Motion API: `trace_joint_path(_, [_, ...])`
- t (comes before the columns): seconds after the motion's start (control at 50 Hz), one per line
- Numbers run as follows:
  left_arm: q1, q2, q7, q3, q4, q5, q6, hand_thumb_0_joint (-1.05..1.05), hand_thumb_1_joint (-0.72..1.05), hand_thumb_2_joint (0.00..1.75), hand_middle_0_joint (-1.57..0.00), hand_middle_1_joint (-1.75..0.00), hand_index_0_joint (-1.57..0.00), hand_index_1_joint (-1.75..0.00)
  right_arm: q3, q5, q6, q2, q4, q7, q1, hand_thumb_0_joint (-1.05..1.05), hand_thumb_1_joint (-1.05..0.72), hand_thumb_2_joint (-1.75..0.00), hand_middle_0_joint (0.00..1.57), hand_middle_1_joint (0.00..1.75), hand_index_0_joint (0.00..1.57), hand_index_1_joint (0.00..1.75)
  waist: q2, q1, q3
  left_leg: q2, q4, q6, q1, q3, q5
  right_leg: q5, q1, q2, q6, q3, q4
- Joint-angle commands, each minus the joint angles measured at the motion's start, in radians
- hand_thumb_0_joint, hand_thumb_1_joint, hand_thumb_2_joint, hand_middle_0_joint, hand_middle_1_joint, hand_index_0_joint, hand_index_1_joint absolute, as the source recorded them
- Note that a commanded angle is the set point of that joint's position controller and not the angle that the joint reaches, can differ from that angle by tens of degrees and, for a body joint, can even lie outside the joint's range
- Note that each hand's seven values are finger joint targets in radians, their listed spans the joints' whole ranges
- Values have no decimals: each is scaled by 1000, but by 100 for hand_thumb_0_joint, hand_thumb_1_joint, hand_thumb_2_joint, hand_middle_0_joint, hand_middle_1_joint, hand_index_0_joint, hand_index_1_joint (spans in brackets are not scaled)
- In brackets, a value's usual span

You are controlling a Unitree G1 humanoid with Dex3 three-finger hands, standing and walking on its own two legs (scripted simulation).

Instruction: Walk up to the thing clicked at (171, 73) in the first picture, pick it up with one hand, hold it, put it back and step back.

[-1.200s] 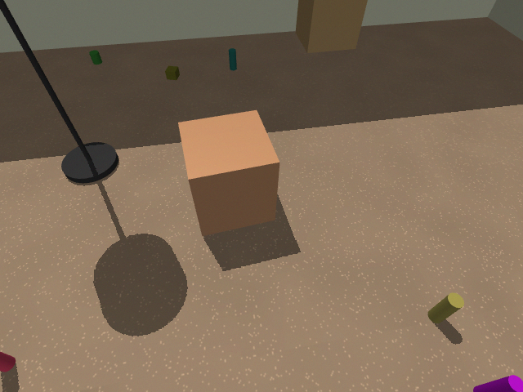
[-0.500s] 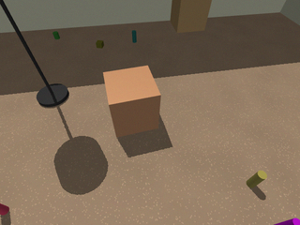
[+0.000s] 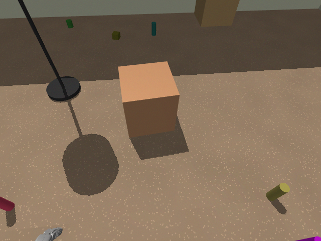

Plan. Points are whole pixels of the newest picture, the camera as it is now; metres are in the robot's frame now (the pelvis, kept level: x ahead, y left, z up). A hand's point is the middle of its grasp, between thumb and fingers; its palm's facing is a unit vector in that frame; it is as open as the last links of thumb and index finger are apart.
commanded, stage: walk up
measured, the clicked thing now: (116, 35) +2.23 +0.47 -0.75
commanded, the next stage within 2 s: none
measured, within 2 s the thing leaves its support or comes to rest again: neither
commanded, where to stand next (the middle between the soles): +0.05 -0.01 m, yaw +54 degrees
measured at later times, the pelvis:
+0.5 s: pelvis -0.01 -0.02 -0.03, yaw +24 degrees
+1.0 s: pelvis -0.01 -0.06 -0.02, yaw +43 degrees
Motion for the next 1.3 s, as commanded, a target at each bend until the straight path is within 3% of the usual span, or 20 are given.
trace_joint_path(0.0, [-3,184,0,72,-175,1,-5,0,90,90,-20,-30,-20,-30,-120,-18,-15,-345,-150,-27,23,0,-90,-90,20,30,20,30,198,31,-148,242,-75,191,-57,-438,290,-182,-1,29,-46,97,180])
trace_joint_path(0.08, [74,276,3,103,-213,26,-14,0,90,90,-20,-30,-20,-30,-98,-7,-4,-204,-261,-28,-38,0,-90,-90,20,30,20,30,-165,111,-153,-60,365,32,-380,-11,-93,12,209,-306,-173,344,-176])
trace_joint_path(0.12, [-60,275,-9,108,-310,36,-16,0,90,90,-20,-30,-20,-30,-111,-29,14,-254,-269,-32,60,0,-90,-90,20,30,20,30,-153,43,-124,38,678,0,-371,26,-333,172,65,-496,-329,407,-181])
trace_joint_path(0.2, [12,206,-5,75,-307,33,-16,0,90,90,-20,-30,-20,-30,-106,-35,7,-219,-278,6,140,0,-90,-90,20,30,20,30,-119,14,-92,57,602,11,-361,58,-199,459,125,-240,-173,55,6])
trace_joint_path(0.36, [55,286,-26,100,-398,25,9,0,90,90,-20,-30,-20,-30,-129,-17,-10,-237,-316,-6,248,0,-90,-90,20,30,20,30,-137,-11,-105,-9,180,25,-10,205,-83,193,-80,-282,-131,-39,182])
trace_joint_path(0.38, [87,245,-24,90,-405,15,11,0,90,90,-20,-30,-20,-30,-143,-25,-24,-275,-308,-16,300,0,-90,-90,20,30,20,30,-28,-38,-148,-4,87,68,146,109,-72,149,-186,-222,-79,-74,384])
trace_joint_path(0.42, [93,187,-25,73,-447,14,21,0,90,90,-20,-30,-20,-30,-178,-38,-40,-466,-371,-39,258,0,-90,-90,20,30,20,30,260,-27,-142,408,-25,306,139,-600,190,-408,-472,-9,17,35,691])
trace_joint_path(0.44, [64,249,-16,82,-444,11,17,0,90,90,-20,-30,-20,-30,-182,-15,-45,-470,-376,-48,213,0,-90,-90,20,30,20,30,216,-24,-112,440,-49,364,27,-624,151,-402,-413,-70,8,158,755])
trace_joint_path(0.5, [152,241,-19,87,-376,-3,7,0,90,90,-20,-30,-20,-30,-132,-17,-38,-344,-408,-59,116,0,-90,-90,20,30,20,30,195,16,-94,234,74,231,-52,-256,105,-270,-345,-71,-8,111,614])
trace_joint_path(0.66, [299,206,14,97,-334,3,-39,0,90,90,-20,-30,-20,-30,-117,-23,1,-317,-470,-27,62,0,-90,-90,20,30,20,30,188,78,-162,106,293,164,-239,-237,257,-102,-13,54,-36,3,144])
trace_joint_path(0.7, [273,415,27,142,-361,40,-59,0,90,90,-20,-30,-20,-30,-91,-13,12,-203,-497,-34,58,0,-90,-90,20,30,20,30,-263,87,-80,-123,663,34,-569,-42,-374,-253,24,-405,-178,637,-183])
trace_joint_path(0.72, [154,460,25,143,-384,39,-57,0,90,90,-20,-30,-20,-30,-112,-28,19,-278,-474,-48,62,0,-90,-90,20,30,20,30,-253,49,-54,-19,859,23,-540,-91,-460,-198,-90,-562,-326,834,-240])
trace_joint_path(0.8, [145,321,31,115,-349,34,-74,0,90,90,-20,-30,-20,-30,-120,-12,11,-287,-394,3,121,0,-90,-90,20,30,20,30,-115,21,12,45,742,5,-440,-33,-230,-83,-92,-281,-198,249,-74])
trace_joint_path(0.98, [195,325,8,100,-375,14,-49,0,90,90,-20,-30,-20,-30,-110,-7,-20,-245,-322,11,144,0,-90,-90,20,30,20,30,-155,22,-119,-38,164,17,-54,161,-118,74,-104,-265,-152,39,167])
trace_joint_path(1.02, [274,208,8,59,-378,6,-37,0,90,90,-20,-30,-20,-30,-140,-31,-39,-350,-310,-11,207,0,-90,-90,20,30,20,30,163,-8,-180,132,0,111,163,-207,-190,-111,-327,-164,-38,-38,553])
trace_joint_path(1.04, [240,202,16,57,-391,-3,-31,0,90,90,-20,-30,-20,-30,-149,-33,-42,-451,-345,-15,171,0,-90,-90,20,30,20,30,286,-8,-138,357,-74,258,67,-605,-231,-396,-480,-40,5,-1,587])
trace_joint_path(1.06, [174,288,30,77,-374,4,-33,0,90,90,-20,-30,-20,-30,-154,-17,-38,-462,-329,-17,148,0,-90,-90,20,30,20,30,206,-28,-76,386,-82,331,-71,-626,-245,-423,-410,-88,-6,100,627])
trace_joint_path(1.1, [229,270,24,75,-335,-9,-34,0,90,90,-20,-30,-20,-30,-112,-13,-39,-354,-334,-30,85,0,-90,-90,20,30,20,30,140,24,-56,246,34,248,-52,-362,-43,-331,-392,-96,-11,109,578])
trace_joint_path(1.24, [311,242,29,77,-248,6,-59,0,90,90,-20,-30,-20,-30,-82,2,-14,-297,-338,-23,8,0,-90,-90,20,30,20,30,170,67,-98,127,230,155,-288,-192,48,-77,1,7,-37,-1,143])
trace_joint_path(1.28, [276,371,33,100,-270,25,-70,0,90,90,-20,-30,-20,-30,-66,14,-7,-226,-349,-26,10,0,-90,-90,20,30,20,30,-114,74,-85,-66,502,53,-371,-59,-184,-195,-43,-288,-175,444,-97])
